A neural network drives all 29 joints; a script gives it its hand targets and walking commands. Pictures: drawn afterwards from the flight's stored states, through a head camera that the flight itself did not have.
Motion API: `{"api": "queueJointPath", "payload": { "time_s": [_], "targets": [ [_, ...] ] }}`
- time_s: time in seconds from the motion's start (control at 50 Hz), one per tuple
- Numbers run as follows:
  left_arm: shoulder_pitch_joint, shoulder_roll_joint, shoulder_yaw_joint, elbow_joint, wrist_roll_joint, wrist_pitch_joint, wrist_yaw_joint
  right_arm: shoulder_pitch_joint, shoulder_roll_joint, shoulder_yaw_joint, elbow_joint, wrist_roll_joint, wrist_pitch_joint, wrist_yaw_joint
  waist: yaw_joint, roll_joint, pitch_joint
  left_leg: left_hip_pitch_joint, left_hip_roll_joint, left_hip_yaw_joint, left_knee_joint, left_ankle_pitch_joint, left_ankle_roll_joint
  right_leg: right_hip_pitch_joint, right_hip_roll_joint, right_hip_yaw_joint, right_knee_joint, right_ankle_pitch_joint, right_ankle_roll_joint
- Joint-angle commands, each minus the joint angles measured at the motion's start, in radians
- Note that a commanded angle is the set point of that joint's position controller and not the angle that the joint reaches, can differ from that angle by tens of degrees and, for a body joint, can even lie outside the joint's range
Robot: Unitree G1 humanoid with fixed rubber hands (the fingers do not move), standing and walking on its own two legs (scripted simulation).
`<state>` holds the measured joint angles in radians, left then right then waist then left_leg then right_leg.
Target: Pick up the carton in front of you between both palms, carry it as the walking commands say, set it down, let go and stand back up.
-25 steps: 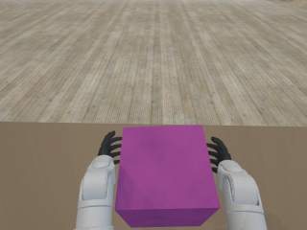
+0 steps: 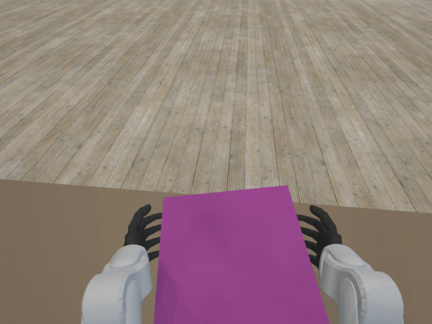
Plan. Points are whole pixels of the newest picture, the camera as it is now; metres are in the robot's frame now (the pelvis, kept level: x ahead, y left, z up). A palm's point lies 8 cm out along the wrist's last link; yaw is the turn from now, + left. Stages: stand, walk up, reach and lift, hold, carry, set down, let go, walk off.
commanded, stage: carry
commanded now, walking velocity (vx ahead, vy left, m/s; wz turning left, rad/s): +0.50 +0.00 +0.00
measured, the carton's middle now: (233, 276) +0.23 +0.01 +0.01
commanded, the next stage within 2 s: none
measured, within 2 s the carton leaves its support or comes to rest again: neither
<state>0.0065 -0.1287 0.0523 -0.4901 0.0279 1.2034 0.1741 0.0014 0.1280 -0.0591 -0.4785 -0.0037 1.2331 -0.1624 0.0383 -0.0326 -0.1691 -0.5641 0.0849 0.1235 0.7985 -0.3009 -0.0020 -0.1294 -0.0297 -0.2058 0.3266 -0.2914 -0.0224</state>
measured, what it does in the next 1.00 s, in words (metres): walks ahead: left foot, then right foot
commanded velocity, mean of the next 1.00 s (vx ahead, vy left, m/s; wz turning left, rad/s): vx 0.50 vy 0.00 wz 0.00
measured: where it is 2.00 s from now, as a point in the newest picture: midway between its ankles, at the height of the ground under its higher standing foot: (220, 182)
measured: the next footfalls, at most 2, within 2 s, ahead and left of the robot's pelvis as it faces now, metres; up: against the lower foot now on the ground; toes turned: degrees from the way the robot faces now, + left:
left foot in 0.14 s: +0.26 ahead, +0.13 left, +0.00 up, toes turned +11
right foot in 0.64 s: +0.63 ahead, -0.07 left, +0.00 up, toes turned -13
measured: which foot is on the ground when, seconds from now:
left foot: up 0.00-0.12, down 0.14-0.68, up 0.70-1.00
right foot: down 0.00-0.14, up 0.16-0.62, down 0.64-1.00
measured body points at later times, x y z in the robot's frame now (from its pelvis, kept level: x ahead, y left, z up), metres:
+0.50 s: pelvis +0.32 +0.05 +0.00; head +0.31 +0.07 +0.45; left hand +0.57 +0.20 +0.08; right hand +0.56 -0.11 +0.09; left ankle +0.22 +0.12 -0.74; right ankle +0.45 -0.11 -0.69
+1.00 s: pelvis +0.66 +0.01 +0.00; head +0.66 +0.00 +0.45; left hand +0.95 +0.16 +0.09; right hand +0.95 -0.14 +0.10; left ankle +0.79 +0.16 -0.68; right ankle +0.59 -0.06 -0.74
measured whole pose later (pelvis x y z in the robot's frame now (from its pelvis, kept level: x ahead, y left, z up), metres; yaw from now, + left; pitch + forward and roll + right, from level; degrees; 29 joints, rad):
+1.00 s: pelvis +0.66 +0.01 +0.00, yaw -1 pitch +3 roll +1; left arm -0.20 -0.14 0.10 -0.35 0.06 1.17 0.19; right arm -0.18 0.14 -0.08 -0.39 -0.08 1.16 -0.18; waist 0.03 0.00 -0.06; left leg -0.71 0.12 0.08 0.90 -0.08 0.03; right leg -0.12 -0.02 -0.22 0.40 -0.33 -0.06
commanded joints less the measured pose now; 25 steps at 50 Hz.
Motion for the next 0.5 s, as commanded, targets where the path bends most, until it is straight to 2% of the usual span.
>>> {"api": "queueJointPath", "payload": {
  "time_s": [0.0,0.02,0.04,0.06,0.08,0.1,0.12,0.14,0.16,0.18,0.2,0.24,0.3,0.4,0.48],
  "targets": [
    [-0.357,-0.689,-0.588,-0.076,-0.276,0.01,-0.09,-0.346,0.689,0.514,-0.077,0.168,-0.042,0.038,-0.014,-0.111,0.003,0.077,-0.037,0.095,-0.237,0.166,0.0,0.04,-0.23,0.128,-0.142,0.154,-0.084],
    [-0.355,-0.688,-0.589,-0.079,-0.276,0.01,-0.093,-0.345,0.695,0.523,-0.082,0.172,-0.041,0.042,-0.017,-0.111,0.004,0.13,-0.044,0.113,-0.265,0.194,0.002,0.029,-0.227,0.11,-0.107,0.178,-0.075],
    [-0.354,-0.687,-0.593,-0.086,-0.274,0.009,-0.096,-0.341,0.699,0.532,-0.085,0.176,-0.041,0.046,-0.021,-0.101,-0.008,0.204,-0.064,0.136,-0.284,0.199,0.006,0.016,-0.212,0.081,-0.044,0.258,-0.06],
    [-0.353,-0.688,-0.599,-0.092,-0.27,0.01,-0.101,-0.325,0.7,0.538,-0.077,0.177,-0.042,0.051,-0.032,-0.067,-0.048,0.325,-0.094,0.158,-0.298,0.154,0.021,-0.003,-0.179,0.029,0.089,0.365,-0.038],
    [-0.349,-0.681,-0.604,-0.091,-0.266,0.011,-0.106,-0.314,0.702,0.542,-0.074,0.179,-0.043,0.057,-0.05,-0.037,-0.103,0.499,-0.065,0.129,-0.31,0.098,0.047,-0.083,-0.146,-0.027,0.265,0.412,-0.007],
    [-0.353,-0.68,-0.61,-0.099,-0.264,0.012,-0.114,-0.308,0.693,0.545,-0.079,0.179,-0.046,0.065,-0.069,0.125,-0.159,0.653,0.126,-0.187,-0.413,-0.089,0.115,-0.267,-0.077,-0.035,0.548,0.245,0.035],
    [-0.335,-0.686,-0.617,-0.103,-0.265,0.013,-0.125,-0.304,0.695,0.549,-0.073,0.181,-0.051,0.074,-0.058,0.369,-0.206,0.786,0.344,-0.653,-0.57,-0.101,0.216,-0.519,0.037,0.021,0.805,-0.163,0.072],
    [-0.337,-0.714,-0.636,-0.11,-0.269,0.007,-0.138,-0.325,0.75,0.572,-0.099,0.199,-0.057,0.09,-0.062,0.28,-0.183,0.804,0.374,-0.686,-0.575,0.06,0.268,-0.624,-0.007,0.143,0.929,-0.199,0.04],
    [-0.333,-0.758,-0.637,-0.099,-0.27,-0.007,-0.155,-0.349,0.805,0.611,-0.117,0.221,-0.064,0.11,-0.064,0.171,-0.184,0.763,0.359,-0.575,-0.56,0.207,0.245,-0.635,-0.054,0.16,0.974,-0.168,0.012],
    [-0.346,-0.796,-0.643,-0.075,-0.265,-0.021,-0.169,-0.381,0.837,0.636,-0.131,0.234,-0.076,0.125,-0.061,0.103,-0.18,0.703,0.324,-0.47,-0.545,0.243,0.199,-0.609,-0.085,0.18,0.945,-0.127,0.002],
    [-0.341,-0.828,-0.644,-0.064,-0.257,-0.035,-0.179,-0.404,0.869,0.655,-0.133,0.244,-0.089,0.139,-0.056,0.08,-0.185,0.646,0.297,-0.393,-0.556,0.241,0.168,-0.56,-0.111,0.2,0.867,-0.06,-0.002],
    [-0.333,-0.872,-0.649,-0.047,-0.235,-0.063,-0.192,-0.418,0.907,0.68,-0.118,0.252,-0.112,0.165,-0.05,0.094,-0.162,0.561,0.255,-0.284,-0.607,0.151,0.126,-0.504,-0.108,0.176,0.757,0.005,-0.002],
    [-0.307,-0.883,-0.653,-0.038,-0.208,-0.09,-0.19,-0.404,0.882,0.701,-0.115,0.259,-0.126,0.188,-0.052,0.135,-0.116,0.574,0.227,-0.192,-0.659,0.128,0.13,-0.531,-0.093,0.127,0.62,0.1,0.004],
    [-0.287,-0.831,-0.66,-0.066,-0.191,-0.089,-0.173,-0.338,0.812,0.675,-0.102,0.248,-0.119,0.191,-0.051,0.156,-0.01,0.631,0.164,-0.031,-0.653,0.355,0.12,-0.569,-0.064,0.045,0.376,0.239,0.024],
    [-0.319,-0.778,-0.677,-0.127,-0.231,-0.055,-0.162,-0.309,0.758,0.643,-0.133,0.231,-0.097,0.16,-0.057,0.194,0.058,0.634,0.141,0.031,-0.623,0.468,0.112,-0.512,-0.033,-0.03,0.257,0.268,0.003]
  ]
}}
